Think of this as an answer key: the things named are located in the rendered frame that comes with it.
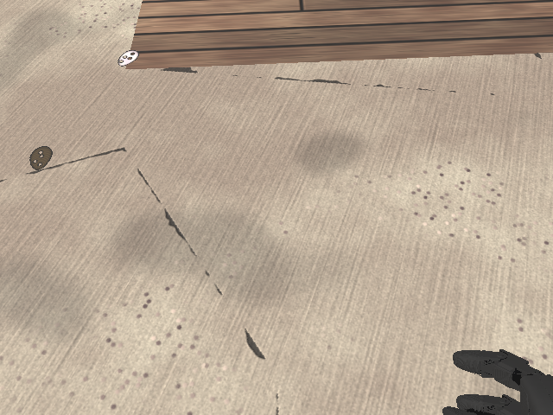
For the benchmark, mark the robot right hand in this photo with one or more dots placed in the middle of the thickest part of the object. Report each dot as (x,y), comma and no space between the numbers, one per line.
(536,388)

